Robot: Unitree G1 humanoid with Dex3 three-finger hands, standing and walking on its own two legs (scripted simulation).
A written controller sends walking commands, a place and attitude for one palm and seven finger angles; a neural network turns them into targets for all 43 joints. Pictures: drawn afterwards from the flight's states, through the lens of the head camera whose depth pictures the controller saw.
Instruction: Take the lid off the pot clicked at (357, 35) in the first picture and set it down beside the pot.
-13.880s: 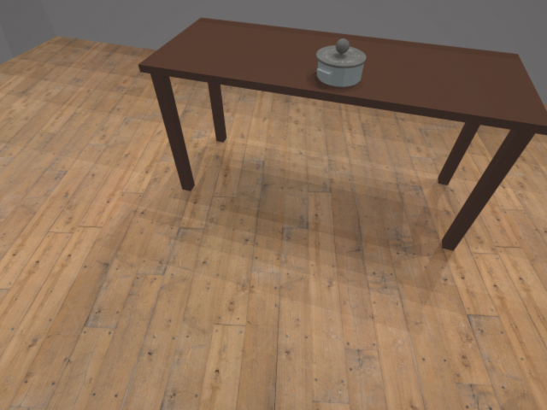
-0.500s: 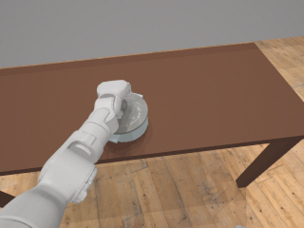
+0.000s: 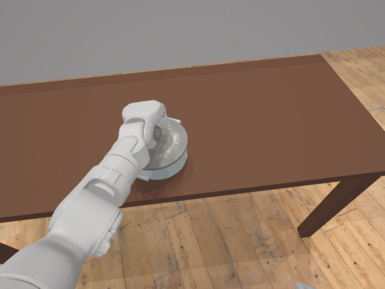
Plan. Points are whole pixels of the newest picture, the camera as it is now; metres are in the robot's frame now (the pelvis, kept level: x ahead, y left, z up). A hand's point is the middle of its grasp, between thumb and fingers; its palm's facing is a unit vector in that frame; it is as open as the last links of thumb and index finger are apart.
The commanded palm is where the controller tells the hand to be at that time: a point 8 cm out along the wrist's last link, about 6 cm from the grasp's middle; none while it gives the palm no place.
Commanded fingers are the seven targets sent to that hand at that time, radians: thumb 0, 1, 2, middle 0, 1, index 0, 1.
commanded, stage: close the fingers and squeeze the knob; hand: left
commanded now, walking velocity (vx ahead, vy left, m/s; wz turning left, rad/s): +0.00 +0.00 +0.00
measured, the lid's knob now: (152, 132) +0.48 +0.09 +0.03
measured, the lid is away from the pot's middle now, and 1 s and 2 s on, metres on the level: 0.01 0.01 0.01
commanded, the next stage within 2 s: lift the lid straight up in 0.30 s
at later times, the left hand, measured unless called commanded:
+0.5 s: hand (149, 135) +0.45 +0.09 +0.06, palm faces -0.31 -0.07 -0.95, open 7.6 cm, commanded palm +0.44 +0.10 +0.12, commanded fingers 0.00 0.67 0.93 -0.87 -1.03 -0.87 -1.03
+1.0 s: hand (144, 126) +0.45 +0.10 +0.09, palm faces -0.29 -0.08 -0.95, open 7.5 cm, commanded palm +0.45 +0.10 +0.16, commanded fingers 0.00 0.67 0.94 -0.87 -1.03 -0.87 -1.04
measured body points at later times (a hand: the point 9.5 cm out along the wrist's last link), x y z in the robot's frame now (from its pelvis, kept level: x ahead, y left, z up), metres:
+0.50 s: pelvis +0.00 +0.00 +0.00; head +0.04 -0.03 +0.45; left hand +0.46 +0.10 +0.11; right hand +0.07 -0.25 -0.15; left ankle -0.04 +0.08 -0.74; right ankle +0.00 -0.11 -0.74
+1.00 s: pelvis +0.00 +0.00 +0.00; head +0.03 -0.04 +0.45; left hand +0.46 +0.10 +0.14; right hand +0.11 -0.25 -0.14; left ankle -0.04 +0.08 -0.74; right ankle +0.00 -0.11 -0.74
